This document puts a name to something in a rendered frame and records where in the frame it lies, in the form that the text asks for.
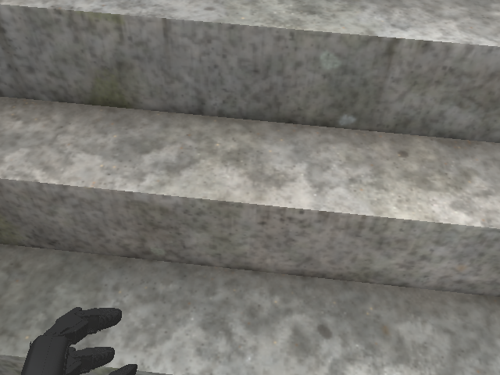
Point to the left robot hand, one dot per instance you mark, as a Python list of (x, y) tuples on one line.
[(51, 354)]

